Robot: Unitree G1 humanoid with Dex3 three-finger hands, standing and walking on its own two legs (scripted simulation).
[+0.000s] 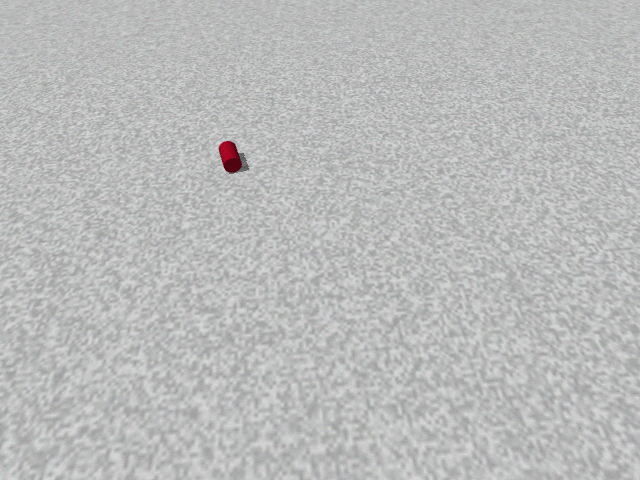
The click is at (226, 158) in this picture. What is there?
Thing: lying can
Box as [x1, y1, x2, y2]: [219, 141, 241, 172]
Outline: 225,141 221,143 219,146 220,155 224,168 227,171 233,172 240,168 241,162 235,145 230,141
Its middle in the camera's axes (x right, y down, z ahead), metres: -0.42 -0.37 +1.89
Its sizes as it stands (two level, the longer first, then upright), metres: 0.135 0.085 0.085
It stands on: the floor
